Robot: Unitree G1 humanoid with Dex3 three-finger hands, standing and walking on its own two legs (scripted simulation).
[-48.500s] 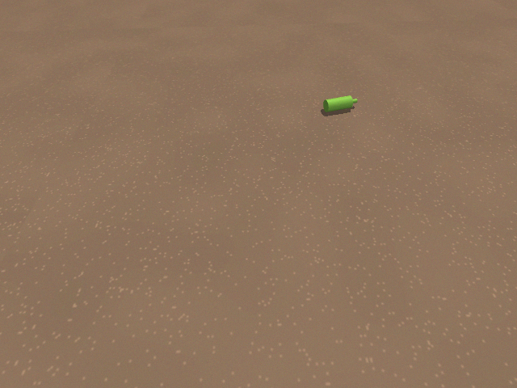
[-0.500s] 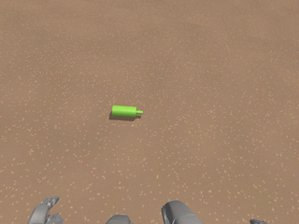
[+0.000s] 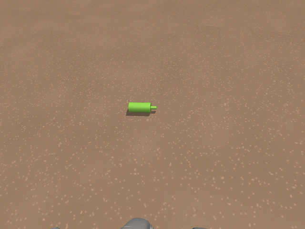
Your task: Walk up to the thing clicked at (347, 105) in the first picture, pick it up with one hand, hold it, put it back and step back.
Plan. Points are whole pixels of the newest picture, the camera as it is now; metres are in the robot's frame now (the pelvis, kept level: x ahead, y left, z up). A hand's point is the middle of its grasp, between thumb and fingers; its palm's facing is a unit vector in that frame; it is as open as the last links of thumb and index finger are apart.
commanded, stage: step back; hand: left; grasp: from above
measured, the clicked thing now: (143, 107) +1.09 +0.22 -0.72
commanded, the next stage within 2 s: stand in 0.98 s
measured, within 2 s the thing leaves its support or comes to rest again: neither
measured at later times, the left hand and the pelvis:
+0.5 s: hand out of the picture +0.00 +0.26 -0.14, palm faces +0.14 -0.91 -0.38, open 7.4 cm; pelvis -0.01 -0.01 +0.00, yaw +5 degrees
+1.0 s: hand out of the picture +0.10 +0.30 -0.15, palm faces +0.07 -0.93 -0.36, open 7.4 cm; pelvis +0.03 +0.03 +0.01, yaw +3 degrees
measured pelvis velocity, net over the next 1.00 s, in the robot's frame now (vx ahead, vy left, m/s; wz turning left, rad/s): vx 0.03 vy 0.03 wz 0.05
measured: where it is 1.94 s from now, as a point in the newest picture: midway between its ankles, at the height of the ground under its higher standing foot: outside the picture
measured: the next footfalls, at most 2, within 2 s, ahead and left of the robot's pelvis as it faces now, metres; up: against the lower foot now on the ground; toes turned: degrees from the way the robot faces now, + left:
left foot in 0.10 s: +0.00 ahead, +0.13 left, +0.00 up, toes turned +2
left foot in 0.66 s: +0.09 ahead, +0.16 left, +0.00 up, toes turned +5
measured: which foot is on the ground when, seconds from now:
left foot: up 0.00-0.08, down 0.10-0.38, up 0.40-0.64, down 0.66-1.00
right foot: down 0.00-1.00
